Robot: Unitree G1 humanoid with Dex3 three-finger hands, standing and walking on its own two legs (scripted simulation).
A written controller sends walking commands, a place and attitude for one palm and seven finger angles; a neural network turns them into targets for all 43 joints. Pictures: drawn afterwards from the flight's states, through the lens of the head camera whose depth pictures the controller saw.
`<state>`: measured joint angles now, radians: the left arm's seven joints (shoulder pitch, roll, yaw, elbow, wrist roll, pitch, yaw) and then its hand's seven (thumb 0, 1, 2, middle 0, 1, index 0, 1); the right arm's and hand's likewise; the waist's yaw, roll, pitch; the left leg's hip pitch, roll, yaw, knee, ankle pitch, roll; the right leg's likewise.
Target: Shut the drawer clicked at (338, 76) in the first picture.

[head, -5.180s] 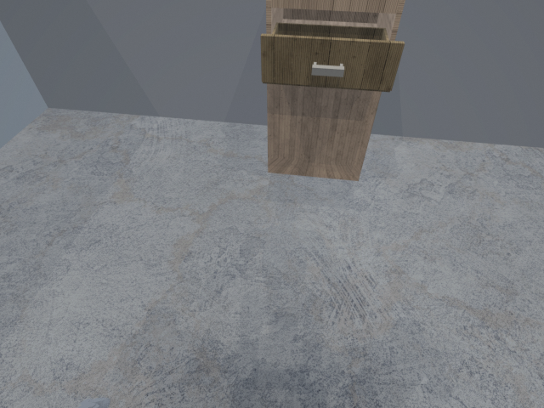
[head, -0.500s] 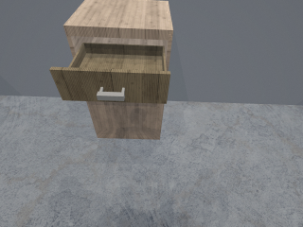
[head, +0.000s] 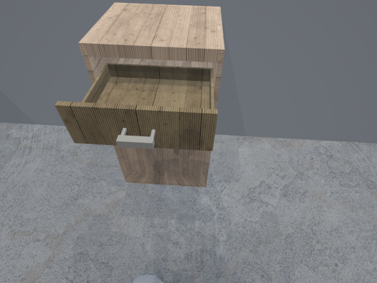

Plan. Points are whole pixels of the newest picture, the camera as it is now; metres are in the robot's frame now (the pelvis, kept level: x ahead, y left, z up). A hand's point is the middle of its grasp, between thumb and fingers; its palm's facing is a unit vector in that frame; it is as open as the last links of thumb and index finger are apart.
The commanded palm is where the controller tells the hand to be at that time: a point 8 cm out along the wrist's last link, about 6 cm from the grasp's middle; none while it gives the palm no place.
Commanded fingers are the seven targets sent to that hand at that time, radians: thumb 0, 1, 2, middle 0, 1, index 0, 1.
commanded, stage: take the last steps up to it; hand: left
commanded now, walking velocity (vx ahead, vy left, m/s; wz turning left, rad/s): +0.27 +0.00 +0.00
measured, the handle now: (137, 136) +0.50 +0.20 -0.02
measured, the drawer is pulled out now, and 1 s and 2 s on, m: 0.28 0.28 0.28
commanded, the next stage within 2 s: come to a stop and stand still in 0.40 s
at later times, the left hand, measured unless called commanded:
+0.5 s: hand (114, 253) +0.22 +0.21 -0.17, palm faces -0.01 -0.98 -0.19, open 7.4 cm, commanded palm none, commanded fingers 0.00 0.90 0.90 -0.20 -0.30 -0.20 -0.30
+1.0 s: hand (112, 262) +0.20 +0.22 -0.17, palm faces +0.04 -0.96 -0.27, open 7.3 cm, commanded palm none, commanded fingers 0.00 0.90 0.90 -0.20 -0.30 -0.20 -0.30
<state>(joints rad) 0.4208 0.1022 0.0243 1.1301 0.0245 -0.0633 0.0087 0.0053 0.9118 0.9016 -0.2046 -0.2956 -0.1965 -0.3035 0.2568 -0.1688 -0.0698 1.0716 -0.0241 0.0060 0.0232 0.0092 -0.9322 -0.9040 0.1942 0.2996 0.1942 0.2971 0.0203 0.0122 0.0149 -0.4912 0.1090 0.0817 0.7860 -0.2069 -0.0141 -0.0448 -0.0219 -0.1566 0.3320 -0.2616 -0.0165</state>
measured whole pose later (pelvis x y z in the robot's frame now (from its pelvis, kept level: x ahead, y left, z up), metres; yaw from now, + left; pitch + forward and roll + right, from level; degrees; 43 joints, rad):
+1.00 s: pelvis +0.12 +0.02 -0.01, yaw -2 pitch -2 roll +2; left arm 0.16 0.19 0.06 1.01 0.04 0.04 0.04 0.00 0.91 0.90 -0.21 -0.30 -0.20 -0.30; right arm 0.19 -0.21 -0.07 1.00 -0.01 0.04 0.00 0.00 -0.91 -0.90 0.19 0.30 0.19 0.30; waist 0.02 -0.01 0.05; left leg -0.30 0.03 0.04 0.80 -0.45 -0.03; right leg -0.36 -0.08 -0.12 0.47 -0.08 -0.03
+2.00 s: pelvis +0.12 -0.02 +0.00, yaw -2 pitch -1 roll +1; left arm 0.29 0.11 0.00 1.16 0.00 -0.01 0.04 0.01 0.92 0.90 -0.20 -0.30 -0.20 -0.30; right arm 0.22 -0.15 -0.01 1.16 -0.01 0.00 -0.05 0.01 -0.93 -0.90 0.19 0.30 0.20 0.30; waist 0.01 0.00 0.04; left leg -0.14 0.06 0.04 0.41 -0.24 -0.06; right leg -0.08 0.04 -0.08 0.41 -0.31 -0.06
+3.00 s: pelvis +0.13 +0.05 -0.01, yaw -2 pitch +0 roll +0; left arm 0.32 0.18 0.01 1.06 0.02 0.01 0.01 0.01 0.91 0.90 -0.20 -0.30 -0.19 -0.30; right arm 0.31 -0.18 -0.01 1.11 -0.02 0.01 -0.02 0.00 -0.91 -0.90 0.20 0.30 0.20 0.30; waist -0.02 0.01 0.04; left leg -0.24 -0.02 0.06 0.57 -0.34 0.04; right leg -0.17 -0.06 -0.07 0.55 -0.39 0.03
